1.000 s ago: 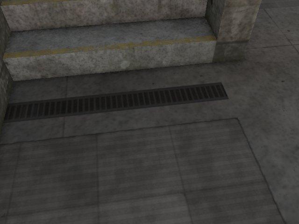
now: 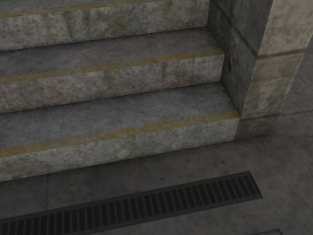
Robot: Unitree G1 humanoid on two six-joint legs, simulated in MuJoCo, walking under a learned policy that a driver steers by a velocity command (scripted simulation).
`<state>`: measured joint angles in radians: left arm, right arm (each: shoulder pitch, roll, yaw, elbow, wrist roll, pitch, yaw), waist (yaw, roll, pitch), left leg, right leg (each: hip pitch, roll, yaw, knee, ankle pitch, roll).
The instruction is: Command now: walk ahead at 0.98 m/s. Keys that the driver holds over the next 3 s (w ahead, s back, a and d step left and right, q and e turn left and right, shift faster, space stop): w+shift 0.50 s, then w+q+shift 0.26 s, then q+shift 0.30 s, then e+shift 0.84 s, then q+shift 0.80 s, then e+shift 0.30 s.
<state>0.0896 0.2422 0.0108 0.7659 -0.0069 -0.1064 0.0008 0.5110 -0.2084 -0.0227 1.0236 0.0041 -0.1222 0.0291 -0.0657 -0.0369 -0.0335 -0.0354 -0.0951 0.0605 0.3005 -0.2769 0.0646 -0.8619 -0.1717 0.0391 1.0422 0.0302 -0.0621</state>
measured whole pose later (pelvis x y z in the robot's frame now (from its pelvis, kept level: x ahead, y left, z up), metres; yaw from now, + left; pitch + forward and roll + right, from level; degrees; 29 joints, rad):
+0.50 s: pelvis +0.46 -0.05 +0.00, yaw +0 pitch +0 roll -2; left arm 0.50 0.24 0.02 0.95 0.00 -0.11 -0.03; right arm 0.07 -0.27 0.01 0.74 0.00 -0.11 0.02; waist 0.07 0.05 -0.01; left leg -0.79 0.16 -0.05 1.02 -0.04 0.05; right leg -0.04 0.10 -0.05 0.26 -0.23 -0.07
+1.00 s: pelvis +0.89 +0.03 +0.01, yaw +20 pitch +4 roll -3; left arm -0.12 0.06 -0.15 0.39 0.06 -0.12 -0.02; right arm 0.51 -0.16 0.01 0.93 0.02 0.02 -0.04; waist -0.03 0.02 0.05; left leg -0.14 -0.13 -0.18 0.39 -0.24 0.14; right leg -1.21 -0.02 -0.06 1.61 -0.42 0.01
